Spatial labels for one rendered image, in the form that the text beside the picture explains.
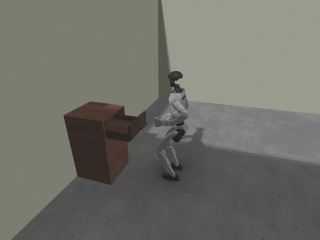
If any robot left forearm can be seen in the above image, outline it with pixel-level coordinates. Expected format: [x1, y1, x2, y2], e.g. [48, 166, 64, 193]
[162, 113, 188, 127]

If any cabinet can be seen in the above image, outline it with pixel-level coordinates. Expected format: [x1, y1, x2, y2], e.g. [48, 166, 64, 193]
[63, 101, 129, 185]

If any drawer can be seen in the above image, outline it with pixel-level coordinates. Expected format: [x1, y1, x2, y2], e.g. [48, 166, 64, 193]
[104, 110, 146, 142]

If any handle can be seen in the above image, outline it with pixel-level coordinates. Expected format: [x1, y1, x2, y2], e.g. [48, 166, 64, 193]
[136, 122, 148, 130]

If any left robot hand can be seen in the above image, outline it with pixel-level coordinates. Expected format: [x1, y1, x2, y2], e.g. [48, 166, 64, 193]
[154, 117, 163, 127]

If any right robot hand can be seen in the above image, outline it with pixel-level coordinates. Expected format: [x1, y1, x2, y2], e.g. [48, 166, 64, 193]
[161, 113, 172, 121]

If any right robot upper arm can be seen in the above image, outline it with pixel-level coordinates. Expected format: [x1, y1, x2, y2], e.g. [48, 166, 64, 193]
[181, 88, 189, 109]

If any left robot upper arm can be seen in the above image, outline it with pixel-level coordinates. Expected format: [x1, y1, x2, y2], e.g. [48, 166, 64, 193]
[168, 93, 189, 119]

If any humanoid robot torso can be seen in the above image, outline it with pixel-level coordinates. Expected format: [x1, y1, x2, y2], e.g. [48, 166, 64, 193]
[168, 91, 187, 136]

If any right robot shin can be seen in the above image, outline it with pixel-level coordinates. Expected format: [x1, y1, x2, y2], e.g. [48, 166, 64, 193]
[165, 144, 179, 166]

